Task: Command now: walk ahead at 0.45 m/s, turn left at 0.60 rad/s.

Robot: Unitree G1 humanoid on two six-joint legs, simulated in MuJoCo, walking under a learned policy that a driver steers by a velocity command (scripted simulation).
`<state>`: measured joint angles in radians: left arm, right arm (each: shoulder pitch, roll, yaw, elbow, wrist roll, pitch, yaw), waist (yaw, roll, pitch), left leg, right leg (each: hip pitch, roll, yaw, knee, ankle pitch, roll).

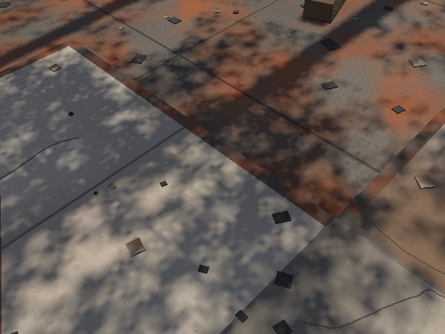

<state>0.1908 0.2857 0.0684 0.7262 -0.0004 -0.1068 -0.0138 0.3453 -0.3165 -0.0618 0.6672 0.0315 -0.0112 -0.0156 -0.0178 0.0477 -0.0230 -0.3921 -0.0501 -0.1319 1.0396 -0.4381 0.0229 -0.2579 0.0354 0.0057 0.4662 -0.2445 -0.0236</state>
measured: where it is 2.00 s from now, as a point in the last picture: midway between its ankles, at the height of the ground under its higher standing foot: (97, 221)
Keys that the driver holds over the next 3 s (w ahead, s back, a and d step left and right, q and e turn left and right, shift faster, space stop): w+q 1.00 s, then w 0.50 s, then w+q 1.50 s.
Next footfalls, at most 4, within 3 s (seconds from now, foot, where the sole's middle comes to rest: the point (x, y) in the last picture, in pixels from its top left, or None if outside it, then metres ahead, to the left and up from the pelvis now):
0.38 left None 0.34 0.18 -0.77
0.84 right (206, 283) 0.68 0.10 -0.77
1.36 left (93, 270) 0.74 0.47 -0.77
1.86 right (103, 185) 1.11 0.50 -0.77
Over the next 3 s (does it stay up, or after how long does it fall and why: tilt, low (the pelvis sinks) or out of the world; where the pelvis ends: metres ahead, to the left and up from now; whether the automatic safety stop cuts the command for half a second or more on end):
stays up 1.16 1.01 -0.01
